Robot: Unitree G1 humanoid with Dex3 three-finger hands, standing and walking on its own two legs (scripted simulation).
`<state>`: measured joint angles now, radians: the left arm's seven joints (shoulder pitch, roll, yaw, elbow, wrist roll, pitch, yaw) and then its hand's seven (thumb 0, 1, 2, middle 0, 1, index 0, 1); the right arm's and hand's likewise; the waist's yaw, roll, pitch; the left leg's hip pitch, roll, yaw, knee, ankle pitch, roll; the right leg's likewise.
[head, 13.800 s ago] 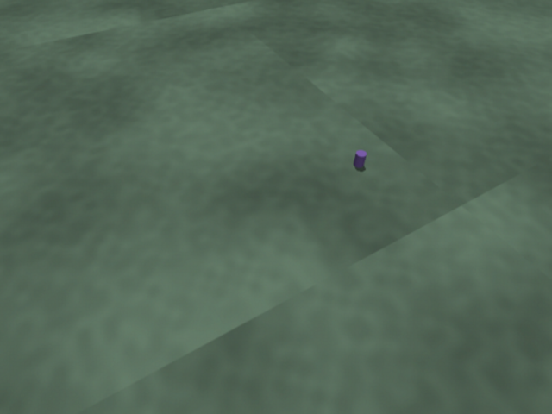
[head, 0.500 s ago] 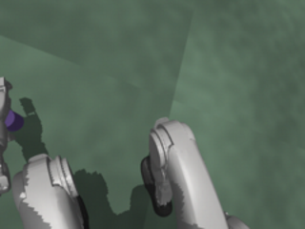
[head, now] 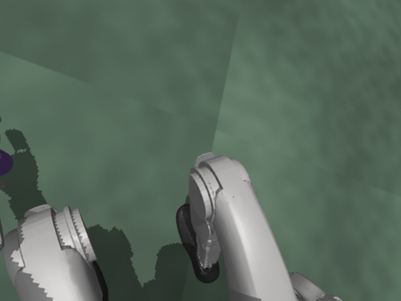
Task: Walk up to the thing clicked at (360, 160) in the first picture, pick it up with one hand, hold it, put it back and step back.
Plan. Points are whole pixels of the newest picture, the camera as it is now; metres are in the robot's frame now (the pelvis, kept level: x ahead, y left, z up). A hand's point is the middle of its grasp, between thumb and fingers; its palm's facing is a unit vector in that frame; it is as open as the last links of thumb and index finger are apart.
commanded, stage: close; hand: left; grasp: from above
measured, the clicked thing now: out of the picture +0.43 +0.28 -0.25
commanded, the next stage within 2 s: settle in 1.70 s
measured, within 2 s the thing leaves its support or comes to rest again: neither
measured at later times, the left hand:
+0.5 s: hand out of the picture +0.43 +0.28 -0.23, palm faces -0.42 -0.15 -0.89, open 11.8 cm
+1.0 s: hand out of the picture +0.42 +0.28 -0.23, palm faces -0.43 -0.13 -0.89, open 10.5 cm
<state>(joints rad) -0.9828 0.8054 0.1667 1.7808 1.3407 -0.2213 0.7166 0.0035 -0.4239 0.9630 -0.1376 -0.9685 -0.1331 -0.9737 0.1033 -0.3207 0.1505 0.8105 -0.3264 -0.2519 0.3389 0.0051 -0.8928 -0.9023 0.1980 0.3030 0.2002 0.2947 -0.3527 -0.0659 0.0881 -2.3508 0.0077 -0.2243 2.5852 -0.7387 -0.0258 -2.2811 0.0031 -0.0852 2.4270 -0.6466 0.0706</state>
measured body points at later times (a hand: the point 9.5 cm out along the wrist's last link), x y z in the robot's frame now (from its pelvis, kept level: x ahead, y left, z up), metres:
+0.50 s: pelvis +0.00 +0.00 +0.00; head +0.25 +0.10 +0.36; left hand +0.44 +0.28 -0.18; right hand +0.03 -0.26 -0.07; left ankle +0.06 +0.13 -0.26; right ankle +0.11 -0.13 -0.26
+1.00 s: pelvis -0.01 +0.00 +0.00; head +0.25 +0.10 +0.36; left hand +0.44 +0.28 -0.18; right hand +0.03 -0.26 -0.06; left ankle +0.06 +0.13 -0.26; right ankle +0.11 -0.13 -0.26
